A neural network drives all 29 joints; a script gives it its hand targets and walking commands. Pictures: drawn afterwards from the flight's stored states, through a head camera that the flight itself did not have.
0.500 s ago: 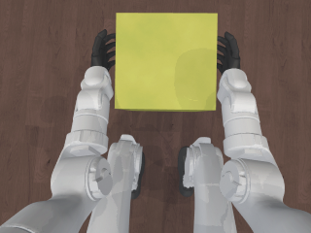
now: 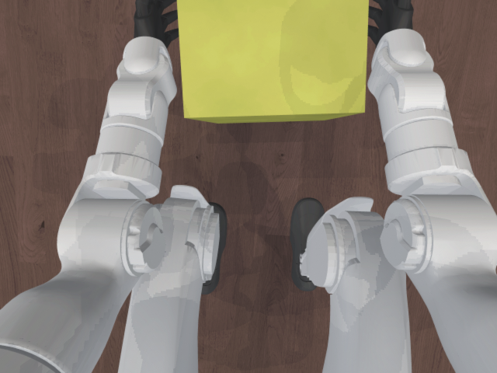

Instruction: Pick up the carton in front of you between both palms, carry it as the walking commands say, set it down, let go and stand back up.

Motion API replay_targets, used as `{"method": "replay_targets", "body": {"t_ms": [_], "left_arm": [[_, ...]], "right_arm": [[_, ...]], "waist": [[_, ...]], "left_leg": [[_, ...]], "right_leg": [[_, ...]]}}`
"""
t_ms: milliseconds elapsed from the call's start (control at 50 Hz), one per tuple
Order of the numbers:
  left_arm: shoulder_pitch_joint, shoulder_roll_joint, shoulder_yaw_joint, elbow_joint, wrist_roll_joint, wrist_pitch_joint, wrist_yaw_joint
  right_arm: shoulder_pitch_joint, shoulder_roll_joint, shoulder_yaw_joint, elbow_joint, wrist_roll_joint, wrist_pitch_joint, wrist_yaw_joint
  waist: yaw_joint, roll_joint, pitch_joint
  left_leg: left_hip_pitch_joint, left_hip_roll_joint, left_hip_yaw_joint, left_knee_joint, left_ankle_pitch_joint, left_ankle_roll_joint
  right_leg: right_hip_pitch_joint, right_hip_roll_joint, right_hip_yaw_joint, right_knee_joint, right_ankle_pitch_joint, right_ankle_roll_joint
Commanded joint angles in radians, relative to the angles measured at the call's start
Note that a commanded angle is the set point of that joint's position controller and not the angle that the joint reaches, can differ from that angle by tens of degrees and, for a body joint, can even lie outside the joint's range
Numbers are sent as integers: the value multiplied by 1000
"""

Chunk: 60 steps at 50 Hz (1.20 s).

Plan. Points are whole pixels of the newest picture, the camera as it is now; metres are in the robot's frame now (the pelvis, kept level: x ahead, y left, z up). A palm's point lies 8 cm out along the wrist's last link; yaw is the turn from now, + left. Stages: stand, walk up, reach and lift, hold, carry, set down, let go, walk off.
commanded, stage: set down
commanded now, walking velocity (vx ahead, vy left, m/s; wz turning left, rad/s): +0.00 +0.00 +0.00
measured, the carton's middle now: (270, 52) +0.52 +0.00 -0.22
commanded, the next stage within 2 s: none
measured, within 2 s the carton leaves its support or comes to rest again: rests again in 0.50 s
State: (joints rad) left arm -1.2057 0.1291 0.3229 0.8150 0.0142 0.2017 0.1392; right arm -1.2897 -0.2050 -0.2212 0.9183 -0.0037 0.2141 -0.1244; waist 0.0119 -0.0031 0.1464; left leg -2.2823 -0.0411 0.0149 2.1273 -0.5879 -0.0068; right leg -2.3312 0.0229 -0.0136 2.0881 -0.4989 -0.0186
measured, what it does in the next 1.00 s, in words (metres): stands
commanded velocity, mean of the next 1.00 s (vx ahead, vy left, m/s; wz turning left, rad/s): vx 0.00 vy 0.00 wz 0.00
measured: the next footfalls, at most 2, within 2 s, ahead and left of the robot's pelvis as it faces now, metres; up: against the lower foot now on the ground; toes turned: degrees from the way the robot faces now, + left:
none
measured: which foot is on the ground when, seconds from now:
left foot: down 0.00-1.00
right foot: down 0.00-1.00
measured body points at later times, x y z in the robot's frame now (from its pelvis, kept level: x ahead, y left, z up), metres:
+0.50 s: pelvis +0.00 +0.00 -0.03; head +0.34 +0.00 +0.26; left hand +0.53 +0.16 -0.18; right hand +0.54 -0.15 -0.19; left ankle +0.10 +0.11 -0.35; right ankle +0.12 -0.11 -0.35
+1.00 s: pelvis -0.01 +0.00 -0.03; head +0.34 +0.00 +0.25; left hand +0.53 +0.16 -0.19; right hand +0.54 -0.15 -0.20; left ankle +0.10 +0.11 -0.35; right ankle +0.12 -0.11 -0.35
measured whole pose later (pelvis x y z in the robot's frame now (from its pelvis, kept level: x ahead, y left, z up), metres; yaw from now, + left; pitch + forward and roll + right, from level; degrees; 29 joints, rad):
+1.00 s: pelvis -0.01 +0.00 -0.03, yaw +1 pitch +35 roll +1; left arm -1.37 0.20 0.34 1.09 0.04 0.12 0.01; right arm -1.43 -0.28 -0.26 1.19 -0.04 0.11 -0.02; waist 0.02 0.01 0.30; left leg -2.28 -0.07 0.02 2.24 -0.58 -0.01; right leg -2.32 0.02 -0.01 2.20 -0.50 -0.02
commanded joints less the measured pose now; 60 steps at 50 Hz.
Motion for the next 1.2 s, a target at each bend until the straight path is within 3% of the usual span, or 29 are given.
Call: {"method": "replay_targets", "body": {"t_ms": [0,120,380,540,820,940,980,1020,1080,1120,1180], "left_arm": [[-626,-923,-488,-138,-126,-42,-272],[-559,-933,-435,-52,-84,-30,-295],[-606,-851,-369,44,-98,-79,-270],[-621,-838,-354,84,-107,-97,-276],[-563,-682,-225,214,-21,-79,-291],[-532,-608,-185,234,10,-82,-286],[-520,-556,-173,235,13,-93,-273],[-471,-397,-132,243,14,-112,-236],[-292,201,-51,262,-15,-170,-85],[-312,274,-92,283,-91,-193,-35],[-360,284,-165,242,-182,-221,-27]], "right_arm": [[-506,1020,396,-127,124,-50,250],[-447,1003,338,-45,83,-49,279],[-520,881,275,42,88,-102,259],[-547,855,266,77,105,-122,260],[-500,698,162,199,22,-111,278],[-464,627,120,211,-12,-112,275],[-454,571,106,214,-17,-122,263],[-409,410,70,223,-24,-141,227],[-254,-194,-21,239,1,-196,76],[-280,-256,36,263,91,-215,33],[-328,-258,122,227,195,-239,27]], "waist": [[27,2,-1309],[13,-3,-1117],[-2,-10,-977],[-1,2,-926],[-11,-5,-652],[-12,-5,-616],[-10,-4,-627],[-9,-2,-649],[-5,-2,-727],[6,-7,-778],[17,-10,-844]], "left_leg": [[587,-96,38,-154,396,-19],[476,-100,22,-134,356,-14],[416,-93,20,-108,271,-5],[380,-87,25,-83,274,-2],[277,-86,2,-92,138,20],[279,-81,3,-92,123,11],[296,-75,8,-89,130,1],[329,-62,16,-87,137,-15],[405,-23,18,-98,141,-35],[414,-13,7,-98,162,-36],[402,5,-7,-87,217,-33]], "right_leg": [[773,108,-22,-81,387,23],[637,107,-17,-66,331,10],[579,95,-16,-44,242,4],[580,91,-5,-25,257,0],[460,83,10,-33,118,-14],[469,75,15,-33,111,-11],[490,71,15,-30,118,-3],[522,60,11,-26,123,11],[591,22,12,-31,127,35],[612,9,33,-29,147,32],[627,-6,47,-10,217,25]]}}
